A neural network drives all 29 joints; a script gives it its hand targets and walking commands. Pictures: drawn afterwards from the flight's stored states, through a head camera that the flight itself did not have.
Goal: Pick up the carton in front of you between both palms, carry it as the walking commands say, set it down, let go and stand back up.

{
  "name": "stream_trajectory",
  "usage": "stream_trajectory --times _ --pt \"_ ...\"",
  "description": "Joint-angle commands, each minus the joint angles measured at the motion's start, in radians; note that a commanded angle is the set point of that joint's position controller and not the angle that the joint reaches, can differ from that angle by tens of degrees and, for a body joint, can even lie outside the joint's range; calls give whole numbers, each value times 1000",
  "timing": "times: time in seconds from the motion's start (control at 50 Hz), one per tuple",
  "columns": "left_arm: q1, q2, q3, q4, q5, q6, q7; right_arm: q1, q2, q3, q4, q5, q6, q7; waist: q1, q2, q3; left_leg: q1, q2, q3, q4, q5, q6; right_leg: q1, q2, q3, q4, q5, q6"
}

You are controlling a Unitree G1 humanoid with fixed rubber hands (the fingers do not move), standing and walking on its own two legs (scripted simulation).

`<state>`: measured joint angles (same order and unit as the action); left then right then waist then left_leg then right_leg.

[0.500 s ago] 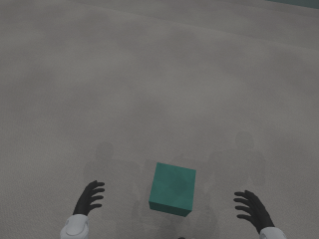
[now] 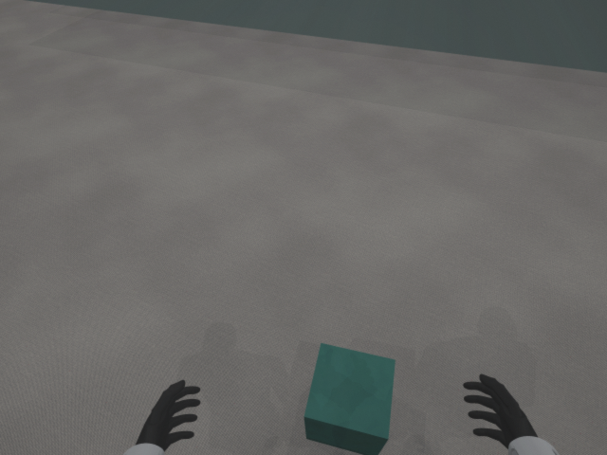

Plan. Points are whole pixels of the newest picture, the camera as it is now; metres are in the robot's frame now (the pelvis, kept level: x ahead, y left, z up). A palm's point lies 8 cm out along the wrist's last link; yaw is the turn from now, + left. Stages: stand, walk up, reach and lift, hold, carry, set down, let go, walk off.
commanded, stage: let go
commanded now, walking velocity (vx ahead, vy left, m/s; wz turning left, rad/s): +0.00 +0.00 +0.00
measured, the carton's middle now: (348, 401) +0.38 -0.08 -0.65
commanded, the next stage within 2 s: stand in 0.04 s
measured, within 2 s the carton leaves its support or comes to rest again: neither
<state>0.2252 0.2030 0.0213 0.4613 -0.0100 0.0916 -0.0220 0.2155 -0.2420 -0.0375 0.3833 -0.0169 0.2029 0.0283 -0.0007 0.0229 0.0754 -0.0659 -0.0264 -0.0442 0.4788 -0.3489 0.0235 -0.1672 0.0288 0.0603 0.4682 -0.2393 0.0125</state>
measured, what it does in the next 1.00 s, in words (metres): stands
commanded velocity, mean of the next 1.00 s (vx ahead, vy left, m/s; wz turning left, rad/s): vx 0.00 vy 0.00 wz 0.00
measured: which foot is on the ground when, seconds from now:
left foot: down 0.00-1.00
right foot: down 0.00-1.00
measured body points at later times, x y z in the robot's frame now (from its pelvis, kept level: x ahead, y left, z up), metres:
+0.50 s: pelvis +0.01 -0.03 +0.00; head +0.02 -0.04 +0.45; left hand +0.12 +0.28 -0.09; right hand +0.15 -0.31 -0.11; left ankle -0.05 +0.10 -0.74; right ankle +0.01 -0.13 -0.74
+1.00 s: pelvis +0.00 -0.03 +0.00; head +0.00 -0.04 +0.45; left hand +0.10 +0.28 -0.10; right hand +0.13 -0.32 -0.11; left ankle -0.05 +0.10 -0.74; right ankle +0.01 -0.13 -0.74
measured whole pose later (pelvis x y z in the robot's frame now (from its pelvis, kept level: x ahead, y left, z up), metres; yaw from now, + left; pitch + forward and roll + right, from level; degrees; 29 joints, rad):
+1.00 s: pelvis +0.00 -0.03 +0.00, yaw +3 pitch -2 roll +0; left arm 0.14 0.34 0.03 0.95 0.02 0.00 0.01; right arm 0.19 -0.38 0.00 0.87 -0.03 -0.01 -0.03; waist 0.01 0.04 0.02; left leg -0.07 0.00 -0.09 0.40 -0.30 -0.02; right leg -0.17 0.03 0.00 0.42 -0.22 -0.03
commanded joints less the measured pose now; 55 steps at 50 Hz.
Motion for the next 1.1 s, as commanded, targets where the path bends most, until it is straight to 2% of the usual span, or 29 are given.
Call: stream_trajectory --times 0.0,0.02,0.04,0.08,0.12,0.16,0.3,0.48,0.66,1.08 --pt "-37 94 29 -93 0 -14 4 -27 -98 -23 -98 3 2 -13 -4 18 -73 -120 14 3 -82 427 -49 122 52 -56 -7 226 -2" --pt "-34 96 30 -91 1 -11 2 -28 -96 -22 -100 3 5 -15 -3 13 -70 -125 11 6 -84 406 -46 127 49 -54 -8 227 -2" --pt "-17 204 69 62 61 -32 32 -85 -189 -54 30 -9 -69 -47 22 81 -53 -199 38 -5 -40 238 -61 12 -58 -8 -5 211 9" --pt "-26 225 68 92 63 -54 45 -47 -168 -47 68 -24 -126 -52 6 22 -73 -170 47 -36 -47 91 -46 -44 -71 15 -27 81 -10" --pt "-53 217 65 115 65 -70 46 -46 -171 -43 102 -26 -159 -47 2 -9 -65 -170 54 -54 -48 25 -31 -82 -71 35 -53 -30 -19" --pt "-77 217 64 134 62 -82 39 -46 -182 -44 131 -28 -178 -41 -3 -27 -80 -153 59 -62 -40 65 -25 -85 -74 42 -55 -11 -27" --pt "-68 248 63 219 53 -99 40 -25 -220 -34 216 -26 -204 -50 3 -33 -132 -113 77 -80 -27 250 -25 -13 -89 40 -21 208 -33" --pt "-76 283 58 300 44 -100 47 -8 -248 -19 297 -19 -209 -59 5 -26 -123 -100 85 -85 -39 320 -29 40 -103 47 -31 292 -37" --pt "-97 291 54 360 38 -102 45 -21 -262 -5 354 -14 -214 -64 6 -13 -109 -91 93 -91 -74 323 -28 66 -108 49 -55 297 -38" --pt "-134 317 42 466 29 -102 36 -47 -294 13 470 -9 -222 -60 9 -16 -69 -89 109 -108 -154 236 -19 72 -118 64 -119 186 -40"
